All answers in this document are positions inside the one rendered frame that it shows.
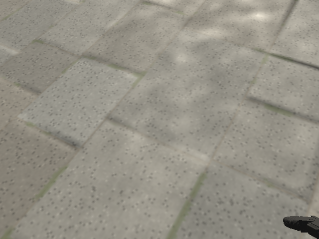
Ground right robot hand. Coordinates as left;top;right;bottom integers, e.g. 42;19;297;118
283;215;319;239

